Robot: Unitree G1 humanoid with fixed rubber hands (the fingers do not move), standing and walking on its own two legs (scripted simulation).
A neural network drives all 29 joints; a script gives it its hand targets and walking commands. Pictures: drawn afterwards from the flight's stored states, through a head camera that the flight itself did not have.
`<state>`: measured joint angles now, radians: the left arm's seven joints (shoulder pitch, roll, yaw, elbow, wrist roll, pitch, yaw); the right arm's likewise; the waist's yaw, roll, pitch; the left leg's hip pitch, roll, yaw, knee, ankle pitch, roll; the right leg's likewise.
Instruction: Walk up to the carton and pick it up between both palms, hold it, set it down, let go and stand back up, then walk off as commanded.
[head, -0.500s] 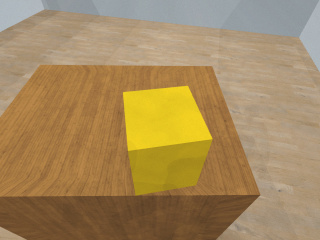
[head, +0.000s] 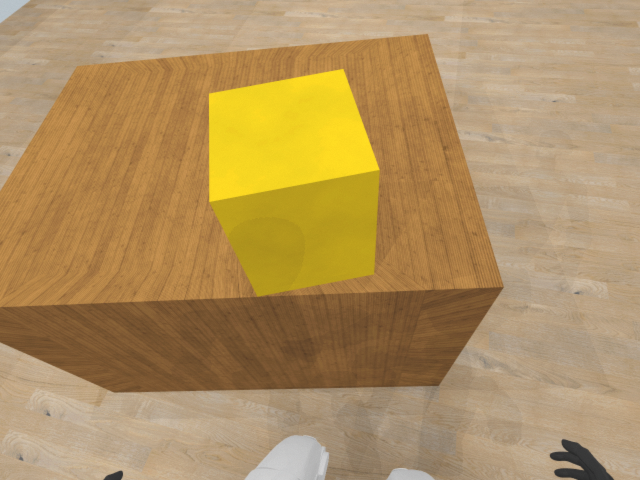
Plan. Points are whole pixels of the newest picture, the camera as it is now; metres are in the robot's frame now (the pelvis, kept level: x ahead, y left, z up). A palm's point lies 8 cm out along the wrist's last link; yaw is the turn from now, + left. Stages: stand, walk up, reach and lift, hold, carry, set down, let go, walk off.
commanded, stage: walk off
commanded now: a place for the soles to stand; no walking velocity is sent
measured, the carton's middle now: (297, 190) +0.52 +0.05 +0.00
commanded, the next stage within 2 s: stand in 1.20 s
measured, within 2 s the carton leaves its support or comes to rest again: neither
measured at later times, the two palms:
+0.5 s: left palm out of the picture -0.06 +0.39 -0.12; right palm out of the picture -0.04 -0.25 -0.08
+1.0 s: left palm out of the picture -0.07 +0.35 -0.09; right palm out of the picture -0.15 -0.26 -0.10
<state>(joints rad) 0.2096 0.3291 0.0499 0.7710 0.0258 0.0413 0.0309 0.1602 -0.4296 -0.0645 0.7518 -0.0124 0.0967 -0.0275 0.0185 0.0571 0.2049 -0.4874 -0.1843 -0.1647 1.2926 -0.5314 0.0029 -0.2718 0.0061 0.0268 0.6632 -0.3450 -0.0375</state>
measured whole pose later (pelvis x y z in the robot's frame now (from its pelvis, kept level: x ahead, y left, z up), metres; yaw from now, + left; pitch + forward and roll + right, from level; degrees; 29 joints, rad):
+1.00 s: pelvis -0.17 +0.05 +0.00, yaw -2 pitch -3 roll +1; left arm 0.21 0.37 0.07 0.89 0.02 0.00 -0.02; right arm 0.28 -0.37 -0.03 0.91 -0.01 -0.01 0.01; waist -0.03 -0.01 0.04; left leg -0.27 -0.04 -0.04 0.54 -0.22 0.01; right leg -0.21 -0.03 0.03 0.61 -0.38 0.00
